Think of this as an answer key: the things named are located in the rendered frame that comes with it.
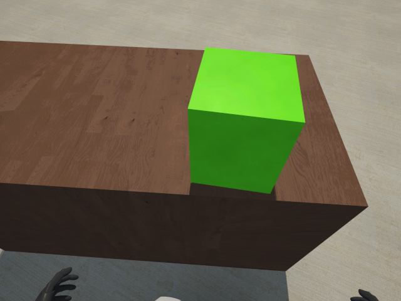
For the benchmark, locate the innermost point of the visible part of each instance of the carton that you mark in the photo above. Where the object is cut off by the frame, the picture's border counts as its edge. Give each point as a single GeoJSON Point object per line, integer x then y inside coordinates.
{"type": "Point", "coordinates": [245, 116]}

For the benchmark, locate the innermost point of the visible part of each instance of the pedestal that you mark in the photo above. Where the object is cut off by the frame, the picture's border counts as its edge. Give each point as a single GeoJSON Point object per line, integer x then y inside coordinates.
{"type": "Point", "coordinates": [95, 162]}

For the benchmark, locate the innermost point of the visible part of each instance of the robot left hand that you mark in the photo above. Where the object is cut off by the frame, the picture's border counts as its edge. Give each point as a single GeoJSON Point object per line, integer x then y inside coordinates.
{"type": "Point", "coordinates": [53, 287]}

